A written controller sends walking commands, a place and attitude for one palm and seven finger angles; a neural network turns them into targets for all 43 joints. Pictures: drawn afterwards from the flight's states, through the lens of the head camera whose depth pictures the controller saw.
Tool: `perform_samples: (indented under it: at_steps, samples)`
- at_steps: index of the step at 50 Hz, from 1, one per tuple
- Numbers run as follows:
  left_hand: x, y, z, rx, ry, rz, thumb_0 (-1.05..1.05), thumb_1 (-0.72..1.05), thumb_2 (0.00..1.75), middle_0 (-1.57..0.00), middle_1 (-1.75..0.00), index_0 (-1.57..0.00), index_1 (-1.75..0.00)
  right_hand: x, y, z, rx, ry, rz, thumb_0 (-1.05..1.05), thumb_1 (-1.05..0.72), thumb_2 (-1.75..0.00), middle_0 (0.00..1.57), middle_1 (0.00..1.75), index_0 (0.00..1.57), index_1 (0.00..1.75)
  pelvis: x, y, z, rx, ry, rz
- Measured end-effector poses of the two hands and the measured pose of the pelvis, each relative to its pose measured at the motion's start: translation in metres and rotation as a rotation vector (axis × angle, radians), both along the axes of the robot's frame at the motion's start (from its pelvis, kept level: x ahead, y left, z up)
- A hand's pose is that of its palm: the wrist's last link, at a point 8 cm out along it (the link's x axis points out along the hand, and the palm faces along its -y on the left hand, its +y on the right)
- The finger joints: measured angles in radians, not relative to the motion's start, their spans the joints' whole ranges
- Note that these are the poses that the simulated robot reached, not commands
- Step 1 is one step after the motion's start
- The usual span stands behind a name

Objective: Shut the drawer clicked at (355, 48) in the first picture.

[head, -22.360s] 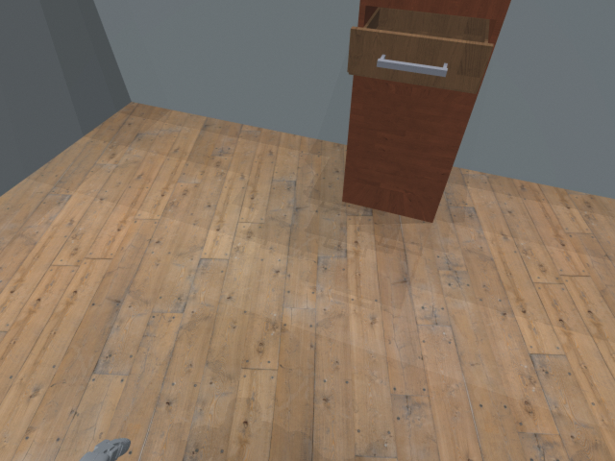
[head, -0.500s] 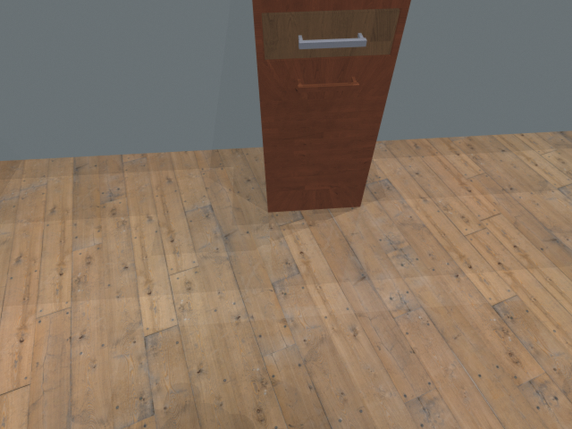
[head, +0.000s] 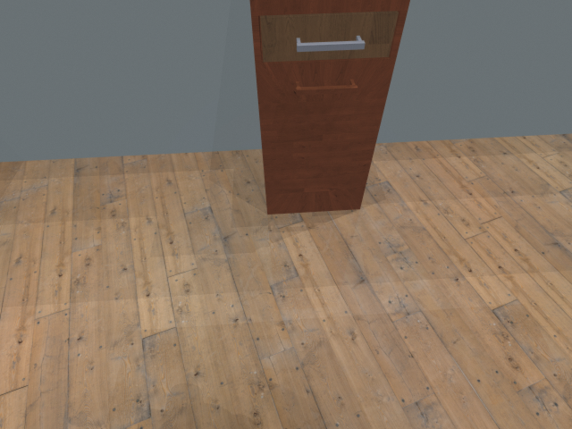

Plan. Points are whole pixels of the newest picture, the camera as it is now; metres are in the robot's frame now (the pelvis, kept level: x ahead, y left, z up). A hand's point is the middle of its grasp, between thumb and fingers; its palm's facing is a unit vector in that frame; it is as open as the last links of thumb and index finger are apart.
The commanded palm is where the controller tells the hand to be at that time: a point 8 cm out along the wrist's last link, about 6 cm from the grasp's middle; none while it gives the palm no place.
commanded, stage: look to check the result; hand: left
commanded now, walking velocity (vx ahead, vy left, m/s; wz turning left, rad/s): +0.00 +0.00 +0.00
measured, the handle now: (329, 43) +1.09 -0.07 +0.02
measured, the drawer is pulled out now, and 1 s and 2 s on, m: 0.00 0.00 0.00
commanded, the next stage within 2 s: none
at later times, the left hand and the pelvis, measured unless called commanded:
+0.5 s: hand out of the picture +0.00 +0.15 -0.17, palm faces +0.04 -0.98 -0.19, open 7.4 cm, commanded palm none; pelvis +0.01 -0.01 +0.00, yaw +0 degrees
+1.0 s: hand out of the picture +0.00 +0.15 -0.17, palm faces +0.04 -0.98 -0.19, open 7.4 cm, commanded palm none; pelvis +0.01 -0.01 +0.00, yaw +0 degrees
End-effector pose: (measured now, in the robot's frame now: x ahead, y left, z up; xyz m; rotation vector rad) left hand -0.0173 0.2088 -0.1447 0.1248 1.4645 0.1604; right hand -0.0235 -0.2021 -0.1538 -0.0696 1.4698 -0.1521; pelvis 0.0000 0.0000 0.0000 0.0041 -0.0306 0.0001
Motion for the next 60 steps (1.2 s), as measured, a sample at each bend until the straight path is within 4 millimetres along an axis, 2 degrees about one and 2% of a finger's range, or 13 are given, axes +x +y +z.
perform_samples:
  at_steps: [13, 37, 60]
  samples:
    - [0.003, -0.008, 0.0, 0.002, 0.001, 0.005, 0.01, 0.91, 0.9, -0.2, -0.3, -0.2, -0.3, 0.006, -0.009, 0.0, -0.004, 0.004, 0.002, 0.0, -0.91, -0.9, 0.2, 0.3, 0.2, 0.29, 0.005, -0.008, 0.0, -0.001, 0.001, 0.002]
    - [0.016, -0.01, 0.001, 0.01, -0.017, 0.007, 0.01, 0.91, 0.9, -0.2, -0.3, -0.2, -0.3, 0.013, -0.013, 0.0, -0.005, 0.005, 0.0, 0.0, -0.91, -0.9, 0.2, 0.3, 0.2, 0.29, 0.014, -0.012, 0.0, 0.0, 0.002, 0.002]
    - [0.014, -0.008, 0.002, 0.01, 0.001, 0.006, 0.01, 0.91, 0.9, -0.2, -0.3, -0.2, -0.3, 0.011, -0.012, 0.0, -0.007, 0.018, -0.003, 0.0, -0.91, -0.9, 0.2, 0.3, 0.2, 0.29, 0.016, -0.011, 0.001, 0.002, 0.005, -0.002]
